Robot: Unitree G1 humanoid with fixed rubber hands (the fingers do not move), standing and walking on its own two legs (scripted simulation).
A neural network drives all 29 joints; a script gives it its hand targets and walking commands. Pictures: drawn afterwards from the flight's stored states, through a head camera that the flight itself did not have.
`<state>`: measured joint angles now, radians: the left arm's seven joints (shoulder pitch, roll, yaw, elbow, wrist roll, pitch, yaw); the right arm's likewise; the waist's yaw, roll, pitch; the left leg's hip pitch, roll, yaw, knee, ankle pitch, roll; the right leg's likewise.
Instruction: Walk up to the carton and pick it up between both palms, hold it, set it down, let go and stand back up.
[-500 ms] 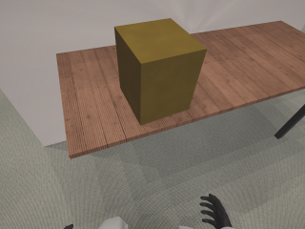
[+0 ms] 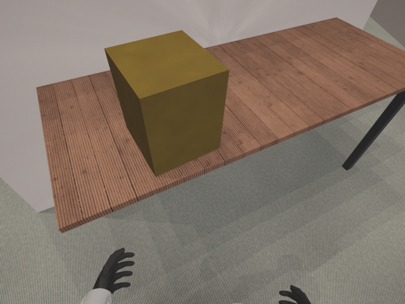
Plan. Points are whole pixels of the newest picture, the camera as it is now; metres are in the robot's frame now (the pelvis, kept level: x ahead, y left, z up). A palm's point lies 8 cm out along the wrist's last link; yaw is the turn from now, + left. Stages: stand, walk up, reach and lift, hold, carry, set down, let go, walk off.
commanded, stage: walk up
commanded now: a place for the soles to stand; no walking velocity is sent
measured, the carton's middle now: (168, 103) +0.56 +0.09 +0.06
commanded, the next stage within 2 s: none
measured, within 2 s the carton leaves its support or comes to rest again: neither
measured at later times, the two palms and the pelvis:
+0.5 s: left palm out of the picture +0.12 +0.20 -0.10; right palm out of the picture +0.09 -0.24 -0.10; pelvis +0.01 -0.03 +0.01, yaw +5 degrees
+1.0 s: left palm out of the picture +0.06 +0.06 -0.11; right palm (344, 234) +0.28 -0.34 -0.09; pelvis +0.05 -0.18 +0.00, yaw +27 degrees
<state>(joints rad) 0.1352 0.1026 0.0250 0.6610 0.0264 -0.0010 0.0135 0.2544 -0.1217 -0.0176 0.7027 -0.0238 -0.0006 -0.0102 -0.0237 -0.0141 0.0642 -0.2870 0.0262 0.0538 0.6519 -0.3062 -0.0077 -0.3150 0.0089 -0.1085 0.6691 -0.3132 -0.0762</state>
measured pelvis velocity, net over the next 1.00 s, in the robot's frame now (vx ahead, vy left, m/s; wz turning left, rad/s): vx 0.05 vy -0.18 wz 0.47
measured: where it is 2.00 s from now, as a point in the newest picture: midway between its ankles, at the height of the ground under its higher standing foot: outside the picture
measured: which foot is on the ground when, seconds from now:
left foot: down 0.00-0.72, up 0.74-1.00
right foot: down 0.00-0.40, up 0.42-0.68, down 0.70-1.00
